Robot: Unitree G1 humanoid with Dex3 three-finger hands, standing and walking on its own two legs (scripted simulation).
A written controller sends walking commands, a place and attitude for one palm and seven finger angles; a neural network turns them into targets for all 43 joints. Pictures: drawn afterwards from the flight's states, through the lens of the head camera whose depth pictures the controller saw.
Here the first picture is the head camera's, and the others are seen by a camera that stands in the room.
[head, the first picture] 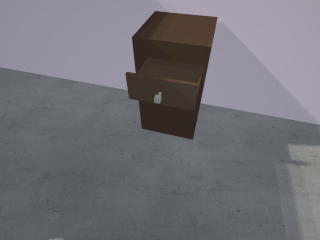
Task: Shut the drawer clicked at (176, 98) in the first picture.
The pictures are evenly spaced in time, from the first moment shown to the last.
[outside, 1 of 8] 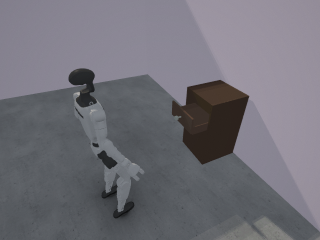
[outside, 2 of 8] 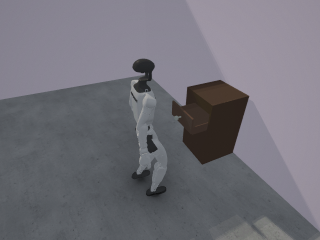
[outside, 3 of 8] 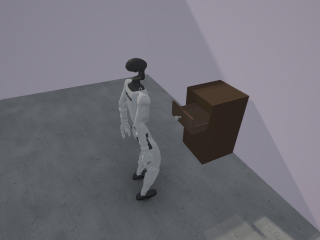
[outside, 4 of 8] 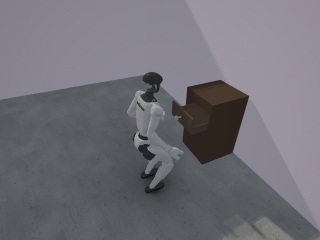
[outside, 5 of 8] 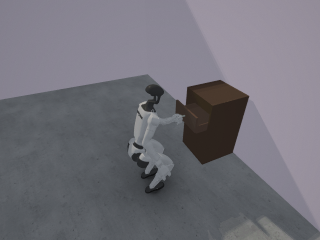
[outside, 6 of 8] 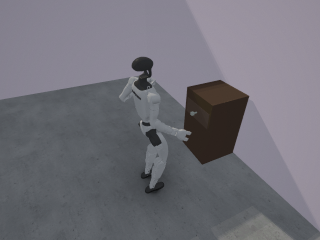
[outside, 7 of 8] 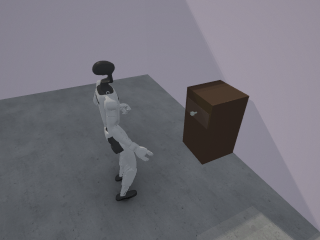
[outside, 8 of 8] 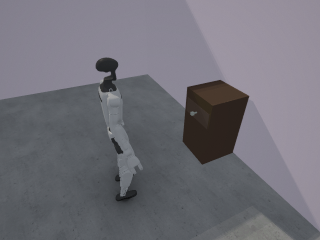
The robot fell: no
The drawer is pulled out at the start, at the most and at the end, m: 0.19 0.19 0.00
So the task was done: yes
